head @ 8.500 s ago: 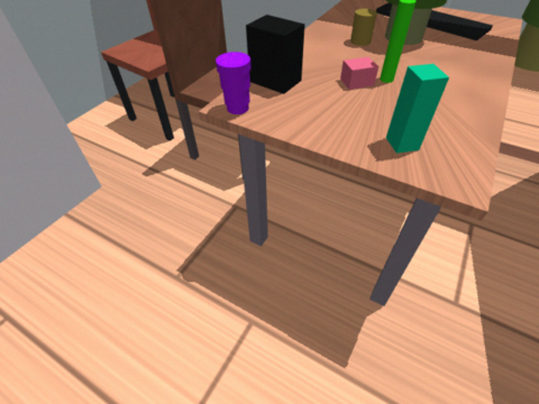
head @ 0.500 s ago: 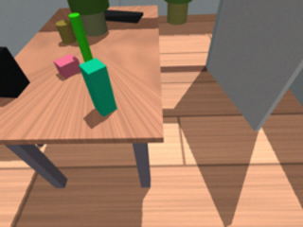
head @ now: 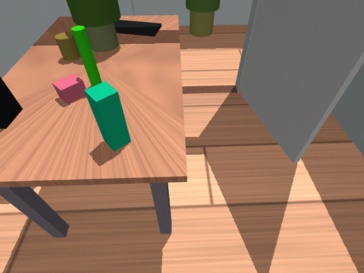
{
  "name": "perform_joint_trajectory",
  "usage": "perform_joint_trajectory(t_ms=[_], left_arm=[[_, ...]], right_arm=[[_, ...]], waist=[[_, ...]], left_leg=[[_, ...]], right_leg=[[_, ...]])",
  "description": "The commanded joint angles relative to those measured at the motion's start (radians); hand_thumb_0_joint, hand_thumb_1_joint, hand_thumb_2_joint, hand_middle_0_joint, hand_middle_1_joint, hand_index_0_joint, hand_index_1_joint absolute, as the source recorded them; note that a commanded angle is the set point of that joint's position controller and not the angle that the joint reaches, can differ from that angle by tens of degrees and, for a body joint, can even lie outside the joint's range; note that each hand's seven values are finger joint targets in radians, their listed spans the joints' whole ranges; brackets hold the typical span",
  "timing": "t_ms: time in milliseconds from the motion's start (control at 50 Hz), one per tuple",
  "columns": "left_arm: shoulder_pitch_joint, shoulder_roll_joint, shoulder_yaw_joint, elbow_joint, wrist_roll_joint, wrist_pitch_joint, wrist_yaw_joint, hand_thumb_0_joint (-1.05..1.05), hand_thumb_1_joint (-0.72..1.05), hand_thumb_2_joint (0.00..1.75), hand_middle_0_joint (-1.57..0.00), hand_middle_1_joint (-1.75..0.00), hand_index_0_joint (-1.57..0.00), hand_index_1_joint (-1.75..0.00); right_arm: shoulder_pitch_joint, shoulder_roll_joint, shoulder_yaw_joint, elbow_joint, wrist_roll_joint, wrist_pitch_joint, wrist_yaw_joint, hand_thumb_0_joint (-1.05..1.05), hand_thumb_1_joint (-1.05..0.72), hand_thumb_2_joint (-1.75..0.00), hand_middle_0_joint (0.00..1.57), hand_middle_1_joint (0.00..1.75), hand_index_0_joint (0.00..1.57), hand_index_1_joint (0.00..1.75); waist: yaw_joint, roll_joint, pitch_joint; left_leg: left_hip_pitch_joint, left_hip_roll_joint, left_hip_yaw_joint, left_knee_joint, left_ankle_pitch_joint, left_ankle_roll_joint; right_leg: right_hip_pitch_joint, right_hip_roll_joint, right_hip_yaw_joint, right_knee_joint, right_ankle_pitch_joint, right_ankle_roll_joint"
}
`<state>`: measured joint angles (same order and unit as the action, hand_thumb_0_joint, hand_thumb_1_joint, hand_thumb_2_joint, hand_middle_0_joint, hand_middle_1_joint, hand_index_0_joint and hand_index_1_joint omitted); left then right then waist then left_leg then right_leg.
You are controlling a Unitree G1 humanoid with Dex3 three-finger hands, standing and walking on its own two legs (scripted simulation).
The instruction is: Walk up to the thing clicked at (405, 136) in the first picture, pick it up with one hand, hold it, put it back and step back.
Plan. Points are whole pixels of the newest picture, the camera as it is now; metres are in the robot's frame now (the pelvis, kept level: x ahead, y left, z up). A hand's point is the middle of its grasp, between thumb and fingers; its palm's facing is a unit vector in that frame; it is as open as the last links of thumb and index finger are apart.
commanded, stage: walk up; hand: left
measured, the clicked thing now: (110, 118) +0.52 +0.23 +0.04
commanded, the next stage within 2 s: stand in 0.38 s
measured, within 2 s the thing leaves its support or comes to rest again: neither
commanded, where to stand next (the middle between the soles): +0.07 +0.01 m, yaw +2 degrees
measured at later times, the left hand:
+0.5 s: hand out of the picture +0.10 +0.26 -0.15, palm faces -0.03 -0.94 -0.35, open 7.3 cm
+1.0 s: hand out of the picture +0.07 +0.25 -0.15, palm faces -0.02 -0.94 -0.34, open 7.3 cm
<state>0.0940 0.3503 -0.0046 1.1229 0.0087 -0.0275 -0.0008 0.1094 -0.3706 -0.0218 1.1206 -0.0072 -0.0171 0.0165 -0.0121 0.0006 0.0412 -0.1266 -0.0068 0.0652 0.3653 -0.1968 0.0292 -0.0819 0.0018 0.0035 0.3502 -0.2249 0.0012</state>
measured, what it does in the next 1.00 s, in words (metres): stands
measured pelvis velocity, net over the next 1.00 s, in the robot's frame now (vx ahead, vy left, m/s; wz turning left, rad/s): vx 0.00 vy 0.01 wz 0.01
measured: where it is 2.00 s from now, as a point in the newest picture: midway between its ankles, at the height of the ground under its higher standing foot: outside the picture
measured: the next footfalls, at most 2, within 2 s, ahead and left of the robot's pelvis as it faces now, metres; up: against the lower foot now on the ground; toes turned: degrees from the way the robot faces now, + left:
none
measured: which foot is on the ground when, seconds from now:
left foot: down 0.00-1.00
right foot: down 0.00-1.00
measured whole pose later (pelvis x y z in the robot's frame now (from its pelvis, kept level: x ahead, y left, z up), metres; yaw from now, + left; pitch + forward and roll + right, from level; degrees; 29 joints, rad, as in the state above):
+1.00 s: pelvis +0.00 +0.01 +0.00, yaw +1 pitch -2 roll +0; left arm 0.11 0.34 -0.01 1.14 0.01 -0.01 0.00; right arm 0.08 -0.34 -0.01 1.16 -0.01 -0.02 0.01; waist -0.01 0.00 0.04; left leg -0.10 -0.02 0.06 0.28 -0.15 0.04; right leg -0.05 -0.01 -0.01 0.28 -0.19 0.01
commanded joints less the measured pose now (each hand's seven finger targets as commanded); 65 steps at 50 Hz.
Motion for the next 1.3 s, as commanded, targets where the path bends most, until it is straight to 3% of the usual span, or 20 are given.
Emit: perform_joint_trajectory(t_ms=[0,180,340,360,460,540,640,1280], left_arm=[[-0.06,0.219,0.042,-0.056,0.001,-0.023,0.014,0.0,0.9,0.9,-0.2,-0.3,-0.2,-0.3],[-0.069,0.216,0.043,-0.051,0.004,-0.02,0.016,0.0,0.9,0.9,-0.2,-0.3,-0.2,-0.3],[-0.068,0.207,0.041,-0.047,0.005,-0.016,0.017,0.0,0.9,0.9,-0.2,-0.3,-0.2,-0.3],[-0.063,0.202,0.038,-0.039,-0.008,-0.013,0.019,0.0,0.9,0.9,-0.2,-0.3,-0.2,-0.3],[-0.052,0.195,0.038,-0.048,-0.006,-0.01,0.02,0.0,0.9,0.9,-0.2,-0.3,-0.2,-0.3],[-0.056,0.2,0.038,-0.043,-0.003,-0.005,0.019,0.0,0.9,0.9,-0.2,-0.3,-0.2,-0.3],[-0.051,0.2,0.038,-0.042,-0.001,-0.007,0.019,0.0,0.9,0.9,-0.2,-0.3,-0.2,-0.3],[-0.014,0.206,0.034,-0.047,0.0,-0.009,0.016,0.0,0.9,0.9,-0.2,-0.3,-0.2,-0.3]], right_arm=[[-0.063,-0.198,-0.036,-0.055,-0.003,-0.021,-0.015,0.0,-0.9,-0.9,0.2,0.3,0.2,0.3],[-0.065,-0.199,-0.037,-0.05,-0.004,-0.021,-0.018,0.0,-0.9,-0.9,0.2,0.3,0.2,0.3],[-0.066,-0.197,-0.042,-0.046,-0.004,-0.02,-0.019,0.0,-0.9,-0.9,0.2,0.3,0.2,0.3],[-0.089,-0.179,-0.03,-0.046,0.001,-0.022,-0.022,0.0,-0.9,-0.9,0.2,0.3,0.2,0.3],[-0.07,-0.192,-0.03,-0.036,0.002,-0.025,-0.027,0.0,-0.9,-0.9,0.2,0.3,0.2,0.3],[-0.093,-0.18,-0.025,-0.037,0.001,-0.021,-0.027,0.0,-0.9,-0.9,0.2,0.3,0.2,0.3],[-0.093,-0.182,-0.024,-0.029,0.002,-0.02,-0.025,0.0,-0.9,-0.9,0.2,0.3,0.2,0.3],[-0.065,-0.182,-0.018,-0.022,-0.002,-0.022,-0.023,0.0,-0.9,-0.9,0.2,0.3,0.2,0.3]], waist=[[0.007,0.011,-0.055],[0.005,-0.015,-0.087],[0.004,-0.008,-0.076],[0.005,-0.04,-0.056],[0.003,0.014,-0.123],[0.003,0.004,-0.094],[0.001,-0.004,-0.084],[0.001,-0.023,-0.045]], left_leg=[[0.044,0.13,-0.128,-0.068,0.132,0.005],[0.083,0.14,-0.118,-0.069,0.222,0.008],[0.083,0.141,-0.123,-0.085,0.211,0.009],[0.072,0.158,-0.144,-0.101,0.281,0.003],[0.121,0.16,-0.126,-0.077,0.406,-0.003],[0.092,0.156,-0.132,-0.104,0.273,-0.006],[0.087,0.153,-0.136,-0.115,0.231,-0.005],[0.05,0.145,-0.154,-0.124,0.16,-0.002]], right_leg=[[-0.042,-0.124,0.109,-0.069,0.179,-0.032],[-0.011,-0.124,0.096,-0.067,0.257,-0.024],[-0.013,-0.115,0.087,-0.065,0.228,-0.021],[-0.018,-0.129,0.088,-0.075,0.25,-0.018],[0.029,-0.135,0.077,-0.063,0.335,-0.015],[0.011,-0.134,0.081,-0.09,0.23,-0.013],[0.003,-0.137,0.084,-0.105,0.2,-0.017],[-0.027,-0.144,0.09,-0.123,0.136,-0.021]])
